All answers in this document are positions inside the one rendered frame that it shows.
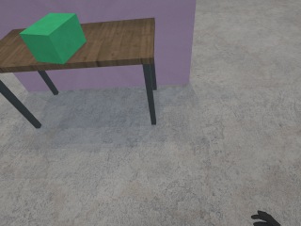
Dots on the right robot hand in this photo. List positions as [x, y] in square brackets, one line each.
[270, 221]

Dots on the table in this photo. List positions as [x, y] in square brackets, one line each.
[108, 44]

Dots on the carton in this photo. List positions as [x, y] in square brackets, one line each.
[54, 38]

